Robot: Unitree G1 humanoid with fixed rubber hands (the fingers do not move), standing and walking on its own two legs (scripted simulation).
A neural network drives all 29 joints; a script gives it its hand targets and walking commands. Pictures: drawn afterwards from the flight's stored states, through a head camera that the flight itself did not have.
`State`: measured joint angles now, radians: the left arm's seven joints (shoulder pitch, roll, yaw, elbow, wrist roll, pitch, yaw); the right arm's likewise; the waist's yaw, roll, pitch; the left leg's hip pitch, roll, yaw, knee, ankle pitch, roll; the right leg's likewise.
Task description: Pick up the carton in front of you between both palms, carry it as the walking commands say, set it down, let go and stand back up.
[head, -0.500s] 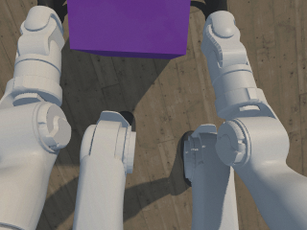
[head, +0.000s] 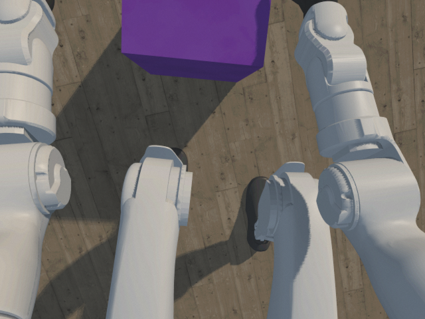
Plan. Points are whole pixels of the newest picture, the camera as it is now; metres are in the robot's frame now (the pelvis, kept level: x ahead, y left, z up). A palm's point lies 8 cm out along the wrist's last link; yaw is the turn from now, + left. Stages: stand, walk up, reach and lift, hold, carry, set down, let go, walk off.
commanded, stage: set down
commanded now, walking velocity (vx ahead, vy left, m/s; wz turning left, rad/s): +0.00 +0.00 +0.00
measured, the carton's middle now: (197, 15) +0.56 +0.11 -0.28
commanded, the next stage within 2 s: let go in 0.78 s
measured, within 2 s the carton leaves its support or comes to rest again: neither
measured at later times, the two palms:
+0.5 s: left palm out of the picture +0.51 +0.33 +0.02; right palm out of the picture +0.56 -0.06 +0.02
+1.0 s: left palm out of the picture +0.47 +0.33 +0.15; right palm out of the picture +0.52 -0.08 +0.15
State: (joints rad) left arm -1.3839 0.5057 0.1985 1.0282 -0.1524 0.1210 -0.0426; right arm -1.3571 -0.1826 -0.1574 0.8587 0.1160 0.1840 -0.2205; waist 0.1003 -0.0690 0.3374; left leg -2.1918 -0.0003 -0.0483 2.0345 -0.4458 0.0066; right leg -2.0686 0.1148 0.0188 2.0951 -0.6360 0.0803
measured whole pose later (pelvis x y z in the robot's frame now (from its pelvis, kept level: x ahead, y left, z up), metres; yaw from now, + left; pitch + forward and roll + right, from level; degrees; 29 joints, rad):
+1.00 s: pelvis +0.07 +0.02 +0.26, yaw +3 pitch +41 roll -4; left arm -0.85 0.34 0.34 0.77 0.10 0.14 -0.14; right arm -0.79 -0.06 -0.23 0.61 -0.11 0.19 -0.13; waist 0.05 -0.03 -0.04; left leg -1.49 -0.03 -0.05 1.04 -0.27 0.02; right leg -1.38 0.06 0.07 1.05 -0.39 0.06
